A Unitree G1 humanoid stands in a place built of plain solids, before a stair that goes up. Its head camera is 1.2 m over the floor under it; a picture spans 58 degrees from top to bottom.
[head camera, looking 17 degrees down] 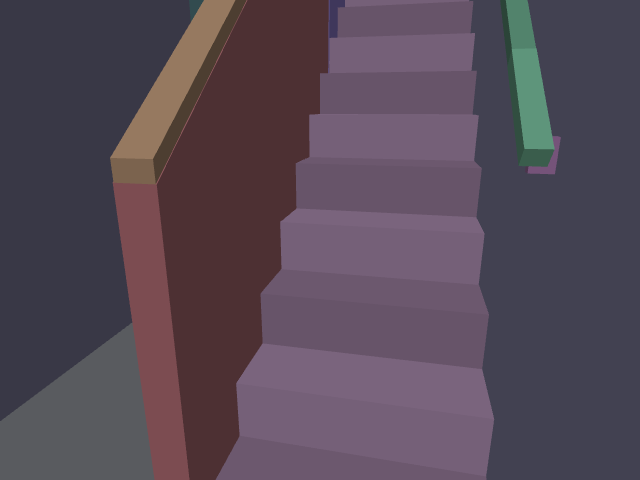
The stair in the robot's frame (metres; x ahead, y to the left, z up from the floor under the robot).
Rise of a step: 0.20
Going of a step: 0.24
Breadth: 0.75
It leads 12 degrees to the right of straight ahead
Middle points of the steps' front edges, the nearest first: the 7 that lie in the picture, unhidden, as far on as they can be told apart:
1.07 -0.11 0.39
1.30 -0.16 0.59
1.53 -0.21 0.78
1.77 -0.26 0.98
2.01 -0.31 1.17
2.24 -0.37 1.37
2.48 -0.42 1.56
